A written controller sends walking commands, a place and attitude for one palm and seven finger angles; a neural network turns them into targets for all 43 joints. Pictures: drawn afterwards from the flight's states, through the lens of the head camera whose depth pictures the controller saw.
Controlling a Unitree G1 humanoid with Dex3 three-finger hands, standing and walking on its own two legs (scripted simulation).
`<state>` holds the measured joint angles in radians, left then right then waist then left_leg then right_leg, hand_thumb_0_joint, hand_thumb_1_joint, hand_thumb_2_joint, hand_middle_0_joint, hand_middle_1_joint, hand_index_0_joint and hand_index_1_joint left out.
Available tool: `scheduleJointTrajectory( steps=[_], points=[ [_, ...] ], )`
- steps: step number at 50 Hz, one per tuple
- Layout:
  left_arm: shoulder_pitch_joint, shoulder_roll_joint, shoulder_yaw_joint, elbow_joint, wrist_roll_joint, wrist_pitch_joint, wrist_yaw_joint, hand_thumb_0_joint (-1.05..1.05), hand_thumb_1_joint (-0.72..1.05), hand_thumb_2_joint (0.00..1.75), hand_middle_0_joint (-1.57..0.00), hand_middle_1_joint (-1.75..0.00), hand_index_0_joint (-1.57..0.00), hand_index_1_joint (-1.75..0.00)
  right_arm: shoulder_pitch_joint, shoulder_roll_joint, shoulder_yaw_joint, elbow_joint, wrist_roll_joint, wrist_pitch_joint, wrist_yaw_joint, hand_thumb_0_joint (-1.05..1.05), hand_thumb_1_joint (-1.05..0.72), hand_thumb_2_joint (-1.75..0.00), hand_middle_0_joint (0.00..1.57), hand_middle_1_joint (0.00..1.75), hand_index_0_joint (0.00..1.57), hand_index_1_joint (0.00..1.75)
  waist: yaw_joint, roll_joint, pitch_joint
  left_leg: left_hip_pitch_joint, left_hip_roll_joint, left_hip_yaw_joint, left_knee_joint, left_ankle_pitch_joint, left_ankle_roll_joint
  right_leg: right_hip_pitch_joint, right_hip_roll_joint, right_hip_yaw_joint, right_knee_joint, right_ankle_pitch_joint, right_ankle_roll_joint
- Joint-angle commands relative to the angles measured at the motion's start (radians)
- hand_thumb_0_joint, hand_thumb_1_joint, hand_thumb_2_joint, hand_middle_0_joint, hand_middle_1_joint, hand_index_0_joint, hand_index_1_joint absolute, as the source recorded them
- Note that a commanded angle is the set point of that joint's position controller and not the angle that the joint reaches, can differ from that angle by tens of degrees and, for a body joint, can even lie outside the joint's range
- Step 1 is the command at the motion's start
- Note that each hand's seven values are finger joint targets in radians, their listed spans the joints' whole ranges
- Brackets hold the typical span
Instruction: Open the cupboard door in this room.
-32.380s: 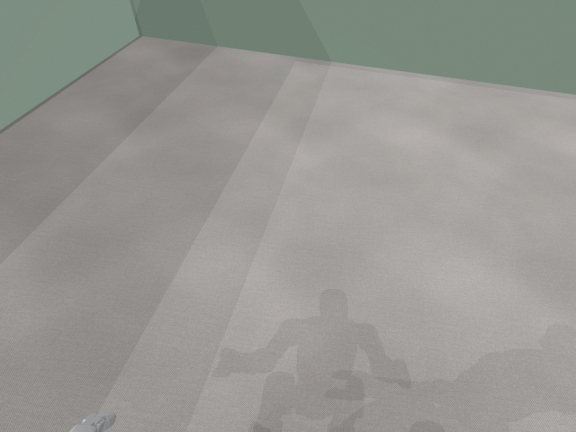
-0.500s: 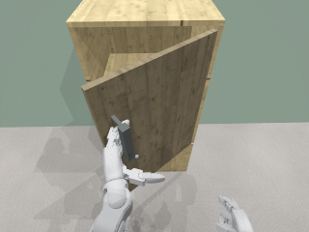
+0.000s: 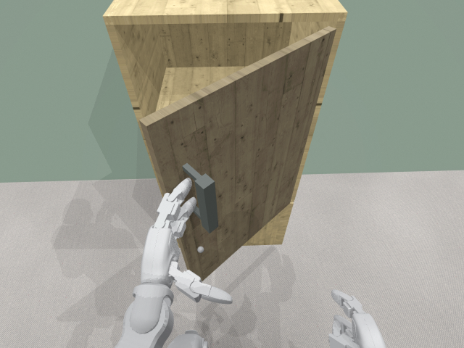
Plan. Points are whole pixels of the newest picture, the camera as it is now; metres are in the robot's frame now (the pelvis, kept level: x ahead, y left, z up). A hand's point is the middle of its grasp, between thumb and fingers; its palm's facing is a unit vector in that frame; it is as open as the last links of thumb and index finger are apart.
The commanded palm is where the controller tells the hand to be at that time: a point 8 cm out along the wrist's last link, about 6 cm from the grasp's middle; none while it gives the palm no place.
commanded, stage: slide the hand sideways off the handle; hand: left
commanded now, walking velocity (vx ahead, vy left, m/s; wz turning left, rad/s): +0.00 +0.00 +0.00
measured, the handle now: (200, 198) +0.35 +0.07 +0.08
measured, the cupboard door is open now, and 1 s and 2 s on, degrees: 41 41 41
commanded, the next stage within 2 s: draw the hand back to the body in 0.64 s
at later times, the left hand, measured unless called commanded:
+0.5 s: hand (162, 269) +0.23 +0.12 +0.07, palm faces +0.09 -1.00 -0.02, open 16.2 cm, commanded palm +0.19 +0.17 +0.08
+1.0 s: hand (130, 272) +0.21 +0.15 +0.11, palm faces +0.06 -1.00 -0.05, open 16.3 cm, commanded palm +0.18 +0.21 +0.11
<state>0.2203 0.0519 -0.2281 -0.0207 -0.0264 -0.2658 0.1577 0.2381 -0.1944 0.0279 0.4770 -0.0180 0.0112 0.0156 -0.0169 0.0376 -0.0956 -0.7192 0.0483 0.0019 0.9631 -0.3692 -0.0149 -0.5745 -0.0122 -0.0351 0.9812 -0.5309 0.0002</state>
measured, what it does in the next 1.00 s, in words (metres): stands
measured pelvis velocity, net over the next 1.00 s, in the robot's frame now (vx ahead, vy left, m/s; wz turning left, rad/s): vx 0.01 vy -0.01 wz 0.01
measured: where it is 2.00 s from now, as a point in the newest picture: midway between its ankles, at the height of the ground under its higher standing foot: outside the picture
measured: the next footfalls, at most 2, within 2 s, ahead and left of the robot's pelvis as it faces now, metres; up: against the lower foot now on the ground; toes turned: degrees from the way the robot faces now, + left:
none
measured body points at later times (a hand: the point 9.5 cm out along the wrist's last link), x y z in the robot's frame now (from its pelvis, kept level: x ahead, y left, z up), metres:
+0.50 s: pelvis +0.02 -0.01 +0.00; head +0.04 -0.02 +0.45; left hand +0.21 +0.17 +0.08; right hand +0.20 -0.23 -0.08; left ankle +0.07 +0.13 -0.68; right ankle -0.02 -0.12 -0.68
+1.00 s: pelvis +0.01 -0.01 +0.00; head +0.02 -0.02 +0.45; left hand +0.20 +0.20 +0.11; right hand +0.19 -0.23 -0.07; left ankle +0.07 +0.13 -0.68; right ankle -0.02 -0.12 -0.68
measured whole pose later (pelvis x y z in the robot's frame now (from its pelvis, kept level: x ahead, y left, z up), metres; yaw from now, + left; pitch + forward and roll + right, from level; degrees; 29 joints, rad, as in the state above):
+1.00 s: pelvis +0.01 -0.01 +0.00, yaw +1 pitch +7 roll -1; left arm 0.55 0.20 0.05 -0.32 -0.23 -0.24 -0.10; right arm 0.28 -0.20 0.02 0.46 0.03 -0.06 -0.05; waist 0.01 0.06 -0.14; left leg -0.72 0.06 -0.03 0.98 -0.40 -0.03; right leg -0.55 0.00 -0.06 0.98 -0.56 -0.01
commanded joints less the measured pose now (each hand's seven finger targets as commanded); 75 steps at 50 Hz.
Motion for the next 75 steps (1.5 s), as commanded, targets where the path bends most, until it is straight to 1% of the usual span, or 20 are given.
scheduleJointTrajectory(
  steps=[1, 5, 11, 13, 15, 24, 31, 35, 38, 41, 43, 51, 57, 62, 63, 64, 65, 67, 71, 75],
  points=[
    [-0.103, -0.005, 0.052, -0.254, -0.014, -0.061, 0.003, 0.00, -0.50, 0.30, -0.15, -0.30, -0.15, -0.30, -0.100, -0.108, -0.042, -0.187, 0.009, -0.059, -0.018, 0.00, -0.90, -0.90, 0.20, 0.30, 0.20, 0.30, 0.018, -0.066, -0.156, 0.228, -0.040, -0.021, -0.157, 0.011, 0.030, -0.054, 0.034, -0.024, -0.203, 0.139, -0.021],
    [-0.022, -0.007, 0.059, -0.285, -0.019, -0.057, -0.001, 0.00, -0.50, 0.30, -0.15, -0.30, -0.15, -0.30, -0.089, -0.104, -0.041, -0.192, 0.008, -0.063, -0.015, 0.00, -0.90, -0.90, 0.20, 0.30, 0.20, 0.30, 0.024, -0.061, -0.165, 0.235, -0.040, -0.018, -0.150, 0.046, 0.028, -0.050, 0.036, -0.028, -0.192, 0.180, -0.021],
    [0.074, 0.062, 0.116, -0.337, -0.020, -0.070, -0.024, 0.00, -0.50, 0.30, -0.15, -0.30, -0.15, -0.30, -0.081, -0.108, -0.045, -0.204, 0.005, -0.062, -0.018, 0.00, -0.90, -0.90, 0.20, 0.30, 0.20, 0.30, 0.022, -0.076, -0.149, 0.208, -0.043, -0.010, -0.128, 0.075, 0.034, -0.036, 0.035, -0.016, -0.189, 0.230, -0.017],
    [0.092, 0.060, 0.118, -0.360, -0.026, -0.082, -0.041, 0.00, -0.50, 0.30, -0.15, -0.30, -0.15, -0.30, -0.081, -0.104, -0.045, -0.207, 0.006, -0.065, -0.019, 0.00, -0.90, -0.90, 0.20, 0.30, 0.20, 0.30, 0.020, -0.052, -0.147, 0.209, -0.044, -0.006, -0.120, 0.077, 0.032, -0.048, 0.036, -0.016, -0.179, 0.237, -0.016],
    [0.119, 0.072, 0.133, -0.384, -0.043, -0.092, -0.059, 0.00, -0.50, 0.30, -0.15, -0.30, -0.15, -0.30, -0.077, -0.104, -0.046, -0.208, 0.008, -0.071, -0.022, 0.00, -0.90, -0.90, 0.20, 0.30, 0.20, 0.30, 0.021, -0.031, -0.148, 0.207, -0.046, -0.005, -0.111, 0.083, 0.033, -0.051, 0.036, -0.012, -0.179, 0.251, -0.016],
    [0.263, 0.123, 0.194, -0.440, -0.115, -0.118, -0.172, 0.00, -0.50, 0.30, -0.15, -0.30, -0.15, -0.30, -0.047, -0.117, -0.059, -0.208, 0.018, -0.097, -0.038, 0.00, -0.90, -0.90, 0.20, 0.30, 0.20, 0.30, 0.012, -0.056, -0.180, 0.183, -0.055, -0.002, -0.067, 0.156, 0.037, -0.012, 0.030, 0.004, -0.161, 0.408, 0.002],
    [0.283, 0.159, 0.248, -0.428, -0.168, -0.140, -0.256, 0.00, -0.50, 0.30, -0.15, -0.30, -0.15, -0.30, -0.050, -0.123, -0.065, -0.198, 0.025, -0.116, -0.060, 0.00, -0.90, -0.90, 0.20, 0.30, 0.20, 0.30, 0.002, -0.072, -0.130, 0.127, -0.060, -0.014, -0.035, 0.114, 0.037, -0.046, 0.023, 0.024, -0.168, 0.363, 0.010],
    [0.259, 0.169, 0.270, -0.433, -0.185, -0.151, -0.267, 0.00, -0.50, 0.30, -0.15, -0.30, -0.15, -0.30, -0.046, -0.125, -0.068, -0.194, 0.026, -0.134, -0.068, 0.00, -0.90, -0.90, 0.20, 0.30, 0.20, 0.30, 0.006, -0.065, -0.154, 0.119, -0.057, -0.018, -0.017, 0.099, 0.036, -0.073, 0.022, 0.031, -0.160, 0.321, 0.010],
    [0.229, 0.195, 0.276, -0.480, -0.179, -0.151, -0.256, 0.00, -0.50, 0.30, -0.15, -0.30, -0.15, -0.30, -0.046, -0.124, -0.067, -0.197, 0.028, -0.142, -0.070, 0.00, -0.90, -0.90, 0.20, 0.30, 0.20, 0.30, 0.016, -0.017, -0.185, 0.141, -0.055, -0.018, -0.027, 0.109, 0.038, -0.070, 0.027, 0.022, -0.150, 0.294, 0.000],
    [0.276, 0.236, 0.324, -0.516, -0.184, -0.124, -0.244, 0.00, -0.50, 0.30, -0.15, -0.30, -0.15, -0.30, -0.050, -0.119, -0.066, -0.204, 0.035, -0.141, -0.074, 0.00, -0.90, -0.90, 0.20, 0.30, 0.20, 0.30, 0.038, -0.014, -0.208, 0.166, -0.054, -0.015, -0.054, 0.121, 0.040, -0.024, 0.033, 0.020, -0.169, 0.292, -0.003],
    [0.300, 0.230, 0.329, -0.527, -0.191, -0.096, -0.243, 0.00, -0.50, 0.30, -0.15, -0.30, -0.15, -0.30, -0.052, -0.113, -0.062, -0.209, 0.040, -0.138, -0.075, 0.00, -0.90, -0.90, 0.20, 0.30, 0.20, 0.30, 0.040, -0.018, -0.204, 0.179, -0.055, -0.011, -0.071, 0.127, 0.040, -0.008, 0.034, 0.011, -0.177, 0.314, 0.001],
    [0.305, 0.230, 0.356, -0.509, -0.237, 0.009, -0.280, 0.00, -0.50, 0.30, -0.15, -0.30, -0.15, -0.30, -0.078, -0.125, -0.045, -0.205, 0.055, -0.147, -0.089, 0.00, -0.90, -0.90, 0.20, 0.30, 0.20, 0.30, 0.032, -0.061, -0.074, 0.193, -0.053, -0.022, -0.135, 0.065, 0.042, -0.006, 0.040, -0.004, -0.258, 0.224, 0.007],
    [0.262, 0.278, 0.395, -0.607, -0.247, 0.000, -0.298, 0.00, -0.50, 0.30, -0.15, -0.30, -0.15, -0.30, -0.069, -0.127, -0.038, -0.196, 0.058, -0.185, -0.095, 0.00, -0.90, -0.90, 0.20, 0.30, 0.20, 0.30, 0.037, 0.017, -0.100, 0.263, -0.048, -0.032, -0.170, 0.074, 0.040, -0.002, 0.048, -0.023, -0.262, 0.211, -0.003],
    [0.264, 0.296, 0.433, -0.606, -0.261, 0.042, -0.309, 0.00, -0.32, 0.37, -0.16, -0.30, -0.16, -0.30, -0.078, -0.128, -0.030, -0.184, 0.065, -0.201, -0.095, 0.00, -0.90, -0.90, 0.20, 0.30, 0.20, 0.30, 0.045, 0.049, -0.074, 0.285, -0.046, -0.037, -0.206, 0.054, 0.035, 0.015, 0.049, -0.036, -0.285, 0.189, -0.007],
    [0.244, 0.445, 0.464, -0.677, -0.114, 0.061, -0.190, 0.00, -0.29, 0.39, -0.16, -0.30, -0.16, -0.30, -0.088, -0.124, -0.028, -0.196, 0.053, -0.187, -0.121, 0.00, -0.90, -0.90, 0.20, 0.30, 0.20, 0.30, 0.083, 0.026, -0.074, 0.312, -0.044, -0.013, -0.240, 0.049, 0.037, 0.022, 0.021, 0.032, -0.375, 0.192, -0.021],
    [0.304, 0.357, 0.430, -0.646, -0.100, 0.086, -0.140, 0.00, -0.26, 0.40, -0.16, -0.30, -0.16, -0.30, -0.088, -0.105, -0.019, -0.188, 0.045, -0.182, -0.129, 0.00, -0.90, -0.90, 0.20, 0.30, 0.20, 0.30, 0.060, 0.030, -0.030, 0.340, -0.048, -0.001, -0.243, 0.054, 0.039, 0.021, 0.014, 0.024, -0.403, 0.183, -0.020],
    [0.341, 0.330, 0.412, -0.629, -0.093, 0.106, -0.120, 0.00, -0.22, 0.42, -0.16, -0.30, -0.16, -0.30, -0.086, -0.104, -0.019, -0.186, 0.046, -0.177, -0.132, 0.00, -0.90, -0.90, 0.20, 0.30, 0.20, 0.30, 0.058, -0.006, -0.021, 0.347, -0.043, -0.005, -0.252, 0.051, 0.039, 0.022, 0.012, 0.016, -0.408, 0.173, -0.015],
    [0.337, 0.331, 0.411, -0.620, -0.062, 0.133, -0.085, 0.00, -0.15, 0.45, -0.16, -0.30, -0.16, -0.30, -0.090, -0.109, -0.017, -0.170, 0.042, -0.163, -0.133, 0.00, -0.90, -0.90, 0.20, 0.30, 0.20, 0.30, 0.053, 0.000, 0.001, 0.377, -0.036, -0.002, -0.275, 0.065, 0.041, 0.051, 0.013, 0.005, -0.426, 0.189, -0.012],
    [0.279, 0.389, 0.464, -0.625, -0.036, 0.143, -0.038, 0.00, -0.01, 0.51, -0.17, -0.30, -0.17, -0.30, -0.116, -0.120, -0.014, -0.151, 0.032, -0.160, -0.145, 0.00, -0.90, -0.90, 0.20, 0.30, 0.20, 0.30, 0.055, -0.022, 0.022, 0.431, -0.032, -0.001, -0.339, 0.055, 0.042, 0.107, 0.015, 0.001, -0.488, 0.170, -0.009],
    [0.237, 0.399, 0.485, -0.658, -0.024, 0.140, -0.014, 0.00, 0.13, 0.57, -0.17, -0.30, -0.17, -0.30, -0.120, -0.120, -0.009, -0.130, 0.026, -0.172, -0.148, 0.00, -0.90, -0.90, 0.20, 0.30, 0.20, 0.30, 0.058, 0.030, 0.001, 0.503, -0.030, -0.005, -0.402, 0.088, 0.041, 0.174, 0.014, -0.010, -0.508, 0.212, -0.012]
  ],
)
